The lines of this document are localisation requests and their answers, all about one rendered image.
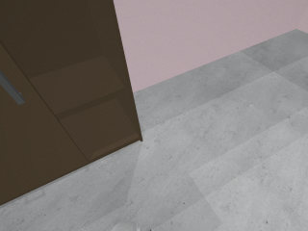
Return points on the wardrobe door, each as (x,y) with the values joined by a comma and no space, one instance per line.
(34,146)

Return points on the handle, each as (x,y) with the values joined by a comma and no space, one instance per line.
(11,90)

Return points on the robot left thigh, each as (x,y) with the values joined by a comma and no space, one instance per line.
(126,225)

